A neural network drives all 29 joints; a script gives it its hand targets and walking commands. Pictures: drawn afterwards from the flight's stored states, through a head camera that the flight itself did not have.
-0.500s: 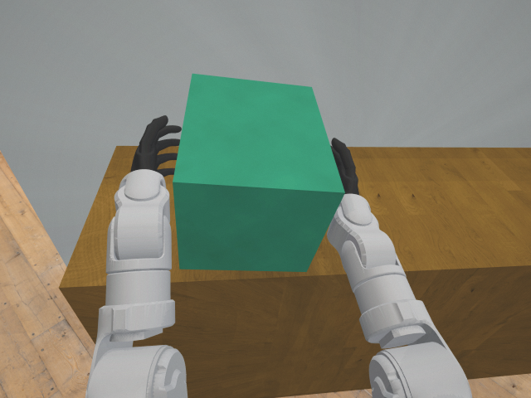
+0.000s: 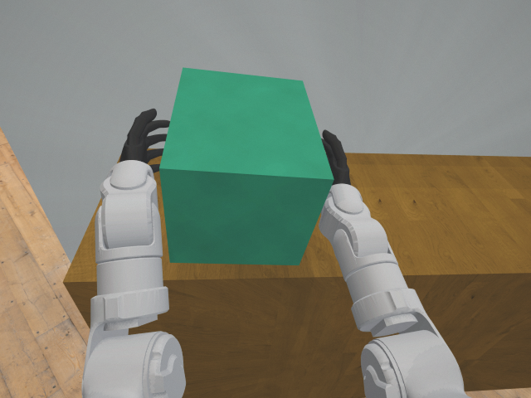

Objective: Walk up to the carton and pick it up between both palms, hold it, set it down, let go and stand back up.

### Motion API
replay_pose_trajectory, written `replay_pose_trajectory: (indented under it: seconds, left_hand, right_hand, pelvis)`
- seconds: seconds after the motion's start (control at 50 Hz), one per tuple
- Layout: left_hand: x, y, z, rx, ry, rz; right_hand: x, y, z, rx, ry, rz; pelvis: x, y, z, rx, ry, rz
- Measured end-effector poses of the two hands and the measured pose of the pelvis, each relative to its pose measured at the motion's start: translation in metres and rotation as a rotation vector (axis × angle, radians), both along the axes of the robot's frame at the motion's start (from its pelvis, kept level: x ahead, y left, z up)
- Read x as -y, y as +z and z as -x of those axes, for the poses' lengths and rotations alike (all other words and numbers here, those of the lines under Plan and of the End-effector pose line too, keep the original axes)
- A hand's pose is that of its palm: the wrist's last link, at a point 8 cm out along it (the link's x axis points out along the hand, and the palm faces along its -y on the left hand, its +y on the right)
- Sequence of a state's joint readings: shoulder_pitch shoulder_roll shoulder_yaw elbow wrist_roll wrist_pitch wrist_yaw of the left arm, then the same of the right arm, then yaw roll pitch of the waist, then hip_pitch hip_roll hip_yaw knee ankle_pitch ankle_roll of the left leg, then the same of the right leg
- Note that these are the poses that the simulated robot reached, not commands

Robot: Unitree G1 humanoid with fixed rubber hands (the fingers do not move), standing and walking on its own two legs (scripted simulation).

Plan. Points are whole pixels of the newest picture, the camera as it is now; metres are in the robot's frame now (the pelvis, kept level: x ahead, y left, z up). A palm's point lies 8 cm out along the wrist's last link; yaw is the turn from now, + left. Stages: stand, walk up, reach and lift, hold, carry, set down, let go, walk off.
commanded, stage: hold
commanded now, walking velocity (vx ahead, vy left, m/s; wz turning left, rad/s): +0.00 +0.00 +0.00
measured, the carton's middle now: (240, 165) +0.40 +0.00 +0.19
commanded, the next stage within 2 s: none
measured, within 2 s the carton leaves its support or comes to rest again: neither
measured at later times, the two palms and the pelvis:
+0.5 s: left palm (140, 167) +0.37 +0.14 +0.21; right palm (337, 187) +0.36 -0.14 +0.18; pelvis +0.01 +0.01 +0.00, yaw -1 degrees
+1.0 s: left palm (139, 165) +0.37 +0.14 +0.22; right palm (338, 185) +0.36 -0.14 +0.19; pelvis +0.01 +0.01 +0.00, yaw -1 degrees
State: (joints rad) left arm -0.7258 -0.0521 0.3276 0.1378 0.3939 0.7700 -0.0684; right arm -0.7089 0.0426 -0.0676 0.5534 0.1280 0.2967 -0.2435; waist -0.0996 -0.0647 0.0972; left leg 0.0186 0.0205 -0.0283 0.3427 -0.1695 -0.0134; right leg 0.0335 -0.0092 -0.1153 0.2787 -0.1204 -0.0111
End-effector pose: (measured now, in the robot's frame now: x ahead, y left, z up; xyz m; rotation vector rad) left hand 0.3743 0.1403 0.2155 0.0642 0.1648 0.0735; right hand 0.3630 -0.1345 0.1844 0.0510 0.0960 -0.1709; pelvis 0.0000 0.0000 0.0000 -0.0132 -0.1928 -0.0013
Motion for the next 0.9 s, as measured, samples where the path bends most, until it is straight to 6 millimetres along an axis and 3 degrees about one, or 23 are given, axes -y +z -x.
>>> replay_pose_trajectory:
  seconds: [0.12, 0.28, 0.44, 0.6, 0.8, 0.9]
  left_hand:
    - [0.001, 0.006, 0.002, 0.030, -0.001, -0.012]
    - [0.003, 0.000, -0.002, -0.003, -0.009, -0.022]
    - [0.004, -0.001, 0.002, 0.011, -0.012, -0.023]
    - [0.003, 0.005, 0.002, 0.022, -0.003, -0.017]
    - [0.001, -0.003, 0.001, -0.002, 0.003, -0.012]
    - [0.003, 0.003, 0.005, 0.027, -0.001, -0.022]
  right_hand:
    - [0.001, 0.007, 0.001, 0.030, -0.002, 0.000]
    - [0.002, -0.005, 0.000, -0.002, -0.006, -0.003]
    - [0.003, -0.003, 0.004, 0.011, -0.011, -0.002]
    - [0.003, 0.005, 0.002, 0.023, -0.006, -0.011]
    - [0.001, -0.002, 0.000, -0.001, 0.005, 0.006]
    - [0.002, 0.002, 0.004, 0.027, 0.001, -0.001]
  pelvis:
    - [-0.002, 0.000, -0.002, -0.001, 0.003, 0.003]
    - [-0.006, 0.000, -0.004, 0.007, -0.011, 0.001]
    - [-0.010, 0.000, -0.008, 0.016, -0.013, 0.006]
    - [-0.010, 0.000, -0.009, 0.012, -0.020, 0.004]
    - [-0.007, 0.000, -0.008, 0.013, -0.013, 0.004]
    - [-0.006, 0.000, -0.009, 0.011, -0.007, 0.006]
